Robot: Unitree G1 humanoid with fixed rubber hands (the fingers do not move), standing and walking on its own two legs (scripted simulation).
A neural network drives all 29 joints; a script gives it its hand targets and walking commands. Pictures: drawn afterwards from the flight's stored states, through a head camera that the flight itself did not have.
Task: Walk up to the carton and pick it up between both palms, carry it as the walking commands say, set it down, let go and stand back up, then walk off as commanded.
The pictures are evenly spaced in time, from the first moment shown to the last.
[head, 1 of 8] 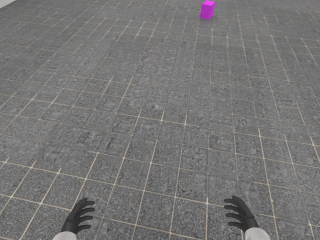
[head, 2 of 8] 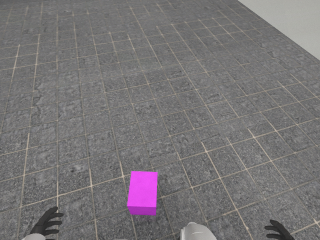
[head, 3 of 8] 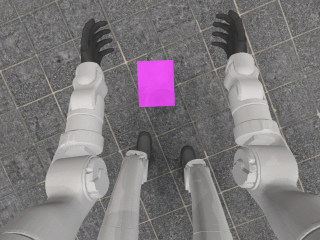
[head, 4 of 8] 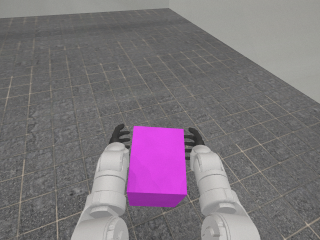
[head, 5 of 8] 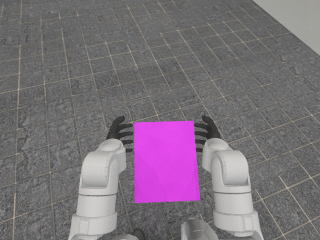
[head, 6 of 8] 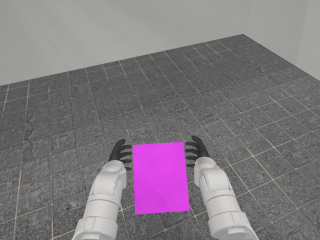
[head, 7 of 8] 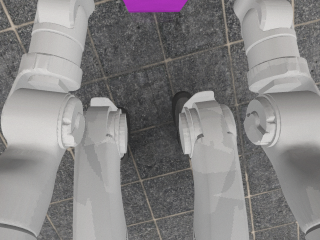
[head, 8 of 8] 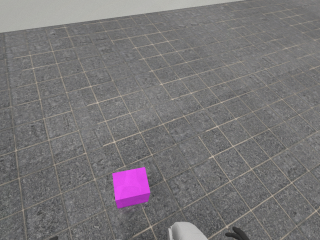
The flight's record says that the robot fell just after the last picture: no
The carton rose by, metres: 0.69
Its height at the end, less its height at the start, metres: +0.00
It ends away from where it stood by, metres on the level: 2.61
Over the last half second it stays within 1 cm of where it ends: yes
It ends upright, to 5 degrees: yes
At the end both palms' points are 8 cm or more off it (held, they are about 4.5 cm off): yes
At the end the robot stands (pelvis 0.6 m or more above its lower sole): yes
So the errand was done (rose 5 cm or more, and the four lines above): yes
